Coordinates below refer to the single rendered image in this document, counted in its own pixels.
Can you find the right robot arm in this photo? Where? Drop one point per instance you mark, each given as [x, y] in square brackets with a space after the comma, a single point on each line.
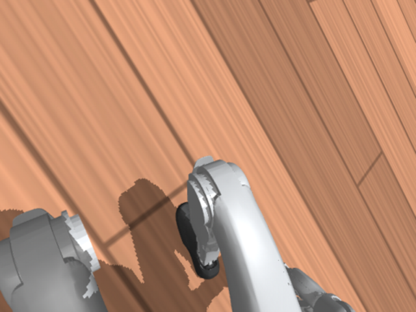
[331, 303]

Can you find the right robot hand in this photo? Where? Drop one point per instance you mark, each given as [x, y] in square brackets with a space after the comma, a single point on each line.
[306, 288]

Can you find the right robot foot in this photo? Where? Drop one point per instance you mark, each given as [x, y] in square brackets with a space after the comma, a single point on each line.
[188, 238]

